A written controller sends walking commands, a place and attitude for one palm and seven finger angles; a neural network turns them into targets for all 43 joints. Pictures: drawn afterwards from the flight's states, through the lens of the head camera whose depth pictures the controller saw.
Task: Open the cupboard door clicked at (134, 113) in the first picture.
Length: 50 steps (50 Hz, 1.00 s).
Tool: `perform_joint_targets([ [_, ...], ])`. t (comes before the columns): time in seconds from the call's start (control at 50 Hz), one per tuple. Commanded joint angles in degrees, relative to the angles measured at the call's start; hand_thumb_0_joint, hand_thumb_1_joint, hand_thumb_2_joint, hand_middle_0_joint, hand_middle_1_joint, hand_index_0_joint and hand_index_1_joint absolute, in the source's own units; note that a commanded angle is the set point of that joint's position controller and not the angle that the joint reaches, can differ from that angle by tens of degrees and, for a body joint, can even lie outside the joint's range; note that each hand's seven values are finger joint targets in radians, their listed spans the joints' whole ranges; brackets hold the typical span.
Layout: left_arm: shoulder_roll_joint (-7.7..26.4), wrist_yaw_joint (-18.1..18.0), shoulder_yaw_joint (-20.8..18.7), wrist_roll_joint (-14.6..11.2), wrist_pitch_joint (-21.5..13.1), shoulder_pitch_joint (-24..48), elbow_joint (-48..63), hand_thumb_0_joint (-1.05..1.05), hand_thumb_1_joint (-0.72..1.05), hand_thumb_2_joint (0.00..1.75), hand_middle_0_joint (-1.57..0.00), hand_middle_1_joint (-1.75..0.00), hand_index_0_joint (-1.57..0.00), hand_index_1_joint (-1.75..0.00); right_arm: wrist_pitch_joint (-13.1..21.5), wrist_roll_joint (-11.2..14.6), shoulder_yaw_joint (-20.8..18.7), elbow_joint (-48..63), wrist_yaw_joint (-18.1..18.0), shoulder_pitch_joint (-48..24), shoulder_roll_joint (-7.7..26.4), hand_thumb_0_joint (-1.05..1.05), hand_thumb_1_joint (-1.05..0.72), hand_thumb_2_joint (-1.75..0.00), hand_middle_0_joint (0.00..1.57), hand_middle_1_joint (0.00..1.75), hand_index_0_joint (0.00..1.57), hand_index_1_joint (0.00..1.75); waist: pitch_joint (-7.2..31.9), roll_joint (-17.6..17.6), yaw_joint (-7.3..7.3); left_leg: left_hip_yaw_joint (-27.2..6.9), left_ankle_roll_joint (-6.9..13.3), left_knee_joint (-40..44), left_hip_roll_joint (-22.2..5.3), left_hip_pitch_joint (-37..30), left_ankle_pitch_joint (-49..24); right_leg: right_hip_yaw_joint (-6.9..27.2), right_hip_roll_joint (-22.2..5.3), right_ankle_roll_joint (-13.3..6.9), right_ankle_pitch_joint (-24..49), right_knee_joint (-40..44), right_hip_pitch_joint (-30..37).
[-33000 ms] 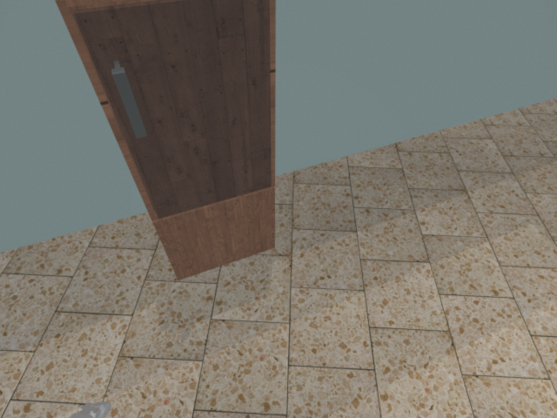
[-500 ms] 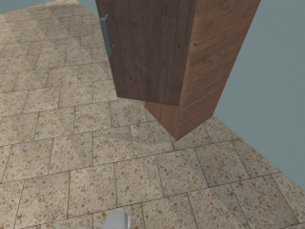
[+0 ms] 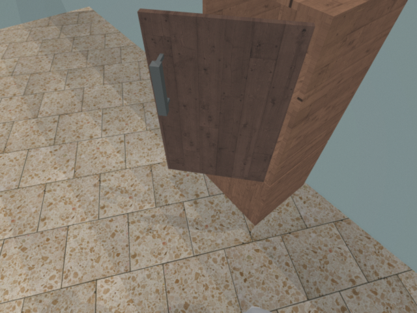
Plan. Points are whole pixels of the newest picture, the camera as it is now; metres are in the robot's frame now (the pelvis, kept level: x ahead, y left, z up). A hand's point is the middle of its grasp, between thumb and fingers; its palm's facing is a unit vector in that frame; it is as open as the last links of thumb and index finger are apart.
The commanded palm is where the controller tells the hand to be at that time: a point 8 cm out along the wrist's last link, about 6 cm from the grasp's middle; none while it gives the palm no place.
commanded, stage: come to a stop and stand still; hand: left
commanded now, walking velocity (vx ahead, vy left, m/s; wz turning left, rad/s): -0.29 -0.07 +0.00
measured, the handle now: (162, 85) +0.63 +0.16 +0.07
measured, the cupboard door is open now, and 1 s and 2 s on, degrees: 42 42 42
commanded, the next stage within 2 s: look again from close up in 1.24 s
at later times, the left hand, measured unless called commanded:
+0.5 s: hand out of the picture +0.08 +0.18 -0.18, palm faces +0.05 -0.98 -0.20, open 7.4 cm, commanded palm none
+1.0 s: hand out of the picture -0.01 +0.12 -0.16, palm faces +0.00 -0.97 -0.25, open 7.3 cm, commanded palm none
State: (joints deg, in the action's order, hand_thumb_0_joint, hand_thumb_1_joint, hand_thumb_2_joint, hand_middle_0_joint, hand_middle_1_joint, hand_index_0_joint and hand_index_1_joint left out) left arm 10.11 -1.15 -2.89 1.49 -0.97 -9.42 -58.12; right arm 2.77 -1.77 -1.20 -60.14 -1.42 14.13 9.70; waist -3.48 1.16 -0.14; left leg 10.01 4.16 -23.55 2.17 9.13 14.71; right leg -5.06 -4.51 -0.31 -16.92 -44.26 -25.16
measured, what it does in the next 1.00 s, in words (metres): steps on the spot: right foot, then right foot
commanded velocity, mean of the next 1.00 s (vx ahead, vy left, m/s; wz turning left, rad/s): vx -0.06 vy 0.00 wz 0.00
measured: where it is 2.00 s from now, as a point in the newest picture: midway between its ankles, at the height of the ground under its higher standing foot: outside the picture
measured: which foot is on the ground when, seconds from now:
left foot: down 0.00-1.00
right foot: up 0.00-0.02, down 0.04-0.28, up 0.30-0.58, down 0.60-1.00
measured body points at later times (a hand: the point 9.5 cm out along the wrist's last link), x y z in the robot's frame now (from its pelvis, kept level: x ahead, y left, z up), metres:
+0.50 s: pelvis +0.02 +0.00 +0.00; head +0.06 +0.02 +0.45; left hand +0.08 +0.23 -0.16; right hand +0.04 -0.23 -0.15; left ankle -0.02 +0.08 -0.74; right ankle -0.01 -0.15 -0.69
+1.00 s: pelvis -0.03 -0.06 +0.00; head -0.03 -0.09 +0.45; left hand -0.01 +0.17 -0.14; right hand -0.05 -0.28 -0.18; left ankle -0.02 +0.08 -0.74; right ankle -0.02 -0.16 -0.74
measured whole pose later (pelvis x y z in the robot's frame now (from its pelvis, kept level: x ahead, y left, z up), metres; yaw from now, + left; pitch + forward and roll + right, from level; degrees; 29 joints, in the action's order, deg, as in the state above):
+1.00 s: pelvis -0.03 -0.06 +0.00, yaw +0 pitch -2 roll +1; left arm 8.4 -1.4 0.8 0.9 -0.1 -16.6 -61.1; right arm -0.2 -1.4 -0.3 -61.6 -0.6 19.7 10.3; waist -0.1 -3.0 1.1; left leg 6.1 -1.2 -27.8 -3.1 11.7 14.3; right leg -2.4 -0.6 -1.9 -16.4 -31.5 -13.7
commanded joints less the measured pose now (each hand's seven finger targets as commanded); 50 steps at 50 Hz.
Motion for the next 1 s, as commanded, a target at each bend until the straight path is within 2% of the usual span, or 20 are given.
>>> perform_joint_targets([
  [0.0, 3.1, -0.4, 0.4, -0.3, 0.2, -10.2, -0.7, 0.0, 0.9, 0.9, -0.2, -0.3, -0.2, -0.3, -0.6, 0.8, -0.8, 0.9, -0.9, 0.7, 5.5, 0.0, -0.9, -0.9, 0.2, 0.3, 0.2, 0.3, 3.2, -0.6, -3.24, -7.9, -0.2, -2.1, -13.8, 4.4, -29.6, 3.4, -0.7, -0.1, 17.5, 16.2, 16.4],
  [0.02, 5.7, -0.6, 0.2, -0.2, 0.0, -10.1, -0.6, 0.0, 0.9, 0.9, -0.2, -0.3, -0.2, -0.3, -1.0, 1.3, -0.9, 0.5, -0.9, 1.8, 4.9, 0.0, -0.9, -0.9, 0.2, 0.3, 0.2, 0.3, 4.0, 1.9, -2.38, -6.8, -3.2, -4.8, -9.5, 6.1, -20.7, 9.1, -4.3, -2.4, 34.0, 16.3, 18.4],
  [0.06, 8.7, -0.9, 0.2, -0.8, 0.1, -6.6, 0.2, 0.0, 0.9, 0.9, -0.2, -0.3, -0.2, -0.3, -2.6, 1.9, -0.9, -0.6, -0.5, 5.5, 3.5, 0.0, -0.9, -0.9, 0.2, 0.3, 0.2, 0.3, 5.2, 5.9, 0.56, -6.3, -5.9, -6.4, -5.4, 4.9, -6.2, 12.9, -11.5, -8.7, 45.1, 14.6, 15.6],
  [0.1, 8.9, -1.5, 0.1, -0.9, 0.5, -5.7, 0.7, 0.0, 0.9, 0.9, -0.2, -0.3, -0.2, -0.3, -3.7, 1.9, -1.3, -1.5, -0.3, 6.4, 3.4, 0.0, -0.9, -0.9, 0.2, 0.3, 0.2, 0.3, 8.3, 11.8, 0.44, -5.4, -5.9, -11.0, -4.5, 3.6, 2.1, 12.1, -12.7, -9.7, 49.6, 16.6, 16.6],
  [0.16, 9.2, -2.0, -0.6, -0.8, 1.2, -3.8, 1.3, 0.0, 0.9, 0.9, -0.2, -0.3, -0.2, -0.3, -4.2, 1.9, -1.6, -1.4, -0.3, 5.6, 2.7, 0.0, -0.9, -0.9, 0.2, 0.3, 0.2, 0.3, 7.9, 10.4, 0.13, -6.6, -5.9, -9.8, -4.3, 7.0, 8.9, 12.7, -13.2, -10.7, 52.3, 15.7, 19.8],
  [0.2, 8.8, -2.1, -1.1, -1.1, 1.6, -2.8, 1.8, 0.0, 0.9, 0.9, -0.2, -0.3, -0.2, -0.3, -4.1, 1.8, -1.7, -1.8, -0.4, 6.5, 2.7, 0.0, -0.9, -0.9, 0.2, 0.3, 0.2, 0.3, 8.5, 4.3, 0.61, -7.5, -5.3, -2.7, -6.4, 3.3, -6.8, 10.7, -10.5, -8.2, 46.7, 12.5, 18.7],
  [0.24, 5.6, -1.8, -0.5, -1.5, 2.3, -1.5, 3.8, 0.0, 0.9, 0.9, -0.2, -0.3, -0.2, -0.3, -3.9, 1.0, -2.3, -0.9, -1.1, 6.1, 5.9, 0.0, -0.9, -0.9, 0.2, 0.3, 0.2, 0.3, 6.1, -13.0, 0.65, -16.6, -0.8, 1.1, -16.9, -3.6, -46.8, 2.6, -0.9, -1.1, 17.9, 5.0, 8.1],
  [0.26, 5.2, -2.0, -0.3, -1.3, 3.0, 0.1, 4.2, 0.0, 0.9, 0.9, -0.2, -0.3, -0.2, -0.3, -3.9, 0.7, -2.3, -0.7, -1.6, 6.6, 6.4, 0.0, -0.9, -0.9, 0.2, 0.3, 0.2, 0.3, 3.8, -15.7, 1.95, -19.7, 3.1, 2.9, -20.9, -4.8, -60.1, 3.2, 3.1, 0.3, -10.5, -3.6, 2.3],
  [0.28, 5.0, -2.1, -0.4, -1.1, 3.6, 0.7, 4.3, 0.0, 0.9, 0.9, -0.2, -0.3, -0.2, -0.3, -3.8, 0.5, -2.1, -0.6, -2.2, 7.5, 6.3, 0.0, -0.9, -0.9, 0.2, 0.3, 0.2, 0.3, 3.8, -10.4, 1.76, -19.3, 6.0, 1.5, -22.2, -4.5, -59.5, 7.0, 3.5, 0.0, -15.3, -10.5, 1.0],
  [0.4, 2.6, -1.1, -0.7, -0.9, 3.2, -0.5, 2.9, 0.0, 0.9, 0.9, -0.2, -0.3, -0.2, -0.3, -2.8, 0.4, -2.1, 0.9, -2.2, 3.6, 6.1, 0.0, -0.9, -0.9, 0.2, 0.3, 0.2, 0.3, 3.8, -8.8, 0.21, -12.3, 5.0, 1.5, -17.2, -8.1, -46.5, 5.7, 2.8, 1.6, -8.8, -9.5, -1.0],
  [0.42, 5.8, -2.5, -0.2, -0.9, 1.2, -3.7, 0.4, 0.0, 0.9, 0.9, -0.2, -0.3, -0.2, -0.3, -1.7, 1.1, -3.7, 2.7, -0.7, 1.2, 11.1, 0.0, -0.9, -0.9, 0.2, 0.3, 0.2, 0.3, 9.5, -11.0, 0.58, -11.8, 2.4, -9.5, -17.9, -13.9, -60.5, 5.0, 0.9, 0.4, -9.6, -3.9, -4.8],
  [0.44, 5.0, -2.6, 0.0, -1.1, 1.1, -2.4, 5.2, 0.0, 0.9, 0.9, -0.2, -0.3, -0.2, -0.3, -1.7, 0.7, -2.8, 6.4, 0.2, 4.4, 7.4, 0.0, -0.9, -0.9, 0.2, 0.3, 0.2, 0.3, 10.7, -11.6, 0.89, -11.9, 2.3, -7.4, -18.0, -7.2, -49.2, 3.6, 2.0, -0.4, -6.7, -1.2, 2.9],
  [0.46, 3.3, -2.2, 0.3, -0.9, 0.7, -2.6, 4.8, 0.0, 0.9, 0.9, -0.2, -0.3, -0.2, -0.3, -1.5, 0.4, -2.2, 5.6, 0.0, 6.2, 7.0, 0.0, -0.9, -0.9, 0.2, 0.3, 0.2, 0.3, 11.4, -16.4, 1.23, -12.0, 2.0, -6.9, -16.8, -9.7, -56.6, 2.6, 3.5, -0.5, -5.3, 0.2, 1.2],
  [0.52, 4.3, -1.5, 0.5, -0.9, -0.3, -4.7, 4.2, 0.0, 0.9, 0.9, -0.2, -0.3, -0.2, -0.3, -1.5, 0.7, -2.2, 6.8, -0.5, 8.1, 7.8, 0.0, -0.9, -0.9, 0.2, 0.3, 0.2, 0.3, 9.5, -14.7, 1.19, -10.8, 0.4, -9.8, -14.9, -11.0, -64.8, 0.8, 4.4, -1.8, -1.4, 7.5, 4.2],
  [0.58, 7.1, -1.3, 0.4, -0.8, -0.9, -9.3, 1.8, 0.0, 0.9, 0.9, -0.2, -0.3, -0.2, -0.3, -1.6, 0.9, -2.0, 9.0, -0.8, 4.8, 6.2, 0.0, -0.9, -0.9, 0.2, 0.3, 0.2, 0.3, 7.0, -4.4, 0.63, -7.0, -2.4, -11.2, -9.5, -0.3, -27.9, 8.8, -3.1, -3.7, 32.1, 12.0, 12.0],
  [0.6, 7.9, -1.1, 0.8, -0.8, -0.7, -7.9, 1.8, 0.0, 0.9, 0.9, -0.2, -0.3, -0.2, -0.3, -2.0, 0.9, -1.9, 8.7, -0.8, 5.1, 5.3, 0.0, -0.9, -0.9, 0.2, 0.3, 0.2, 0.3, 4.0, -1.8, 1.74, -7.1, -3.0, -8.0, -8.0, 1.6, -13.2, 9.7, -4.9, -3.7, 32.4, 12.2, 10.1],
  [0.64, 7.9, -1.1, 1.5, -0.5, -0.3, -6.5, 1.5, 0.0, 0.9, 0.9, -0.2, -0.3, -0.2, -0.3, -2.6, 0.9, -1.6, 7.5, -0.4, 4.8, 4.9, 0.0, -0.9, -0.9, 0.2, 0.3, 0.2, 0.3, 3.5, 8.1, 1.88, -7.1, -2.9, -7.2, -6.9, 2.2, -1.9, 11.7, -4.3, -3.4, 22.3, 15.2, 8.6],
  [0.72, 7.7, -0.8, 2.2, -0.7, 0.2, -5.0, 1.3, 0.0, 0.9, 0.9, -0.2, -0.3, -0.2, -0.3, -2.4, 0.7, -0.8, 5.5, 0.1, 3.9, 4.6, 0.0, -0.9, -0.9, 0.2, 0.3, 0.2, 0.3, -1.0, 2.7, 1.88, -7.4, -2.8, -2.6, -6.9, 1.3, 1.9, 12.1, -2.5, -2.5, 3.0, 20.0, 3.8],
  [0.8, 7.4, -0.7, 2.2, -0.7, 0.3, -6.2, 0.9, 0.0, 0.9, 0.9, -0.2, -0.3, -0.2, -0.3, -2.6, 0.6, -0.4, 3.7, 0.5, 4.9, 4.4, 0.0, -0.9, -0.9, 0.2, 0.3, 0.2, 0.3, -3.4, 3.0, 1.45, -7.4, -2.8, -1.0, -6.5, 2.6, 5.2, 12.6, -1.9, -2.6, -10.0, 24.6, 2.3],
  [0.98, 6.4, -0.6, 1.9, -0.9, -0.3, -7.8, -0.7, 0.0, 0.9, 0.9, -0.2, -0.3, -0.2, -0.3, -2.1, 0.6, 0.5, -0.3, 0.5, 8.9, 2.9, 0.0, -0.9, -0.9, 0.2, 0.3, 0.2, 0.3, -2.9, 0.7, 1.18, -7.7, -3.1, 0.9, -7.2, 3.5, 3.3, 11.5, -1.5, -3.0, -9.7, 25.8, 5.0],
])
